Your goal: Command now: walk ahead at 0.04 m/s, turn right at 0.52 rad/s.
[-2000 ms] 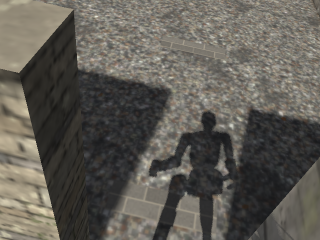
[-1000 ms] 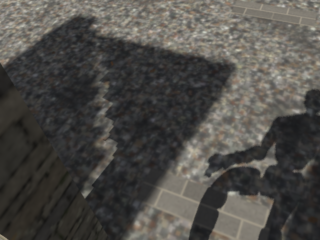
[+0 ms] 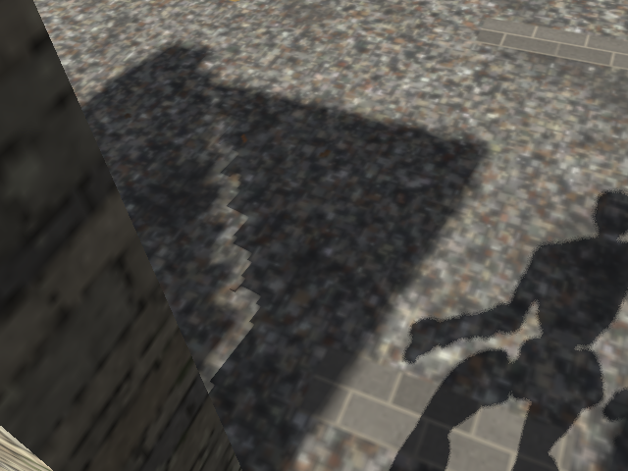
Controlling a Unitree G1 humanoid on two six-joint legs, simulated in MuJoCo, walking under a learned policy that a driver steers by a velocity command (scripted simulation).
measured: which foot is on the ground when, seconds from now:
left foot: down 0.00-0.32, up 0.34-1.00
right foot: down 0.00-0.00, up 0.02-0.30, down 0.32-1.00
